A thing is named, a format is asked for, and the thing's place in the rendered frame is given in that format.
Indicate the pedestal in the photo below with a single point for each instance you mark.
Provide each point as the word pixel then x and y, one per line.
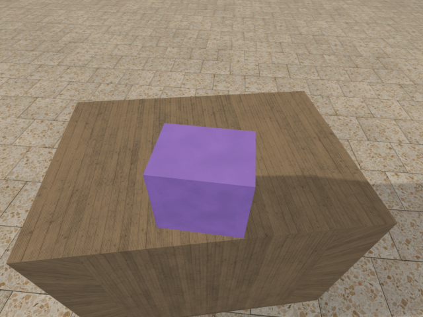
pixel 91 242

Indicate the carton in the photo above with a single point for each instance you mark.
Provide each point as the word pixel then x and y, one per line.
pixel 202 179

